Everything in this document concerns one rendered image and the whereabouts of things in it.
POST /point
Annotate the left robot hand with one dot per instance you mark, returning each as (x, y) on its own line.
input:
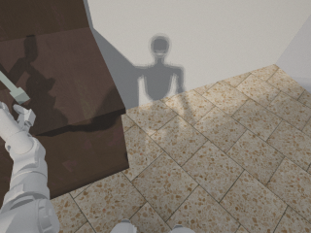
(8, 125)

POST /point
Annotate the robot left shin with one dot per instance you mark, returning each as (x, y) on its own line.
(125, 220)

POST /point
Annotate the robot right shin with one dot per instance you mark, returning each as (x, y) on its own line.
(178, 226)

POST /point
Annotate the tap lever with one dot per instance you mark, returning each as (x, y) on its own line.
(18, 93)

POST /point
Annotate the robot shin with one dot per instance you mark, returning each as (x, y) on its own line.
(178, 226)
(125, 220)

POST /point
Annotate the counter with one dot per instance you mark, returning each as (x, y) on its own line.
(48, 49)

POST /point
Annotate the robot left forearm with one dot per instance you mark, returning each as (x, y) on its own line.
(29, 179)

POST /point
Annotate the left robot upper arm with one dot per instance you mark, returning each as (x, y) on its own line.
(37, 216)

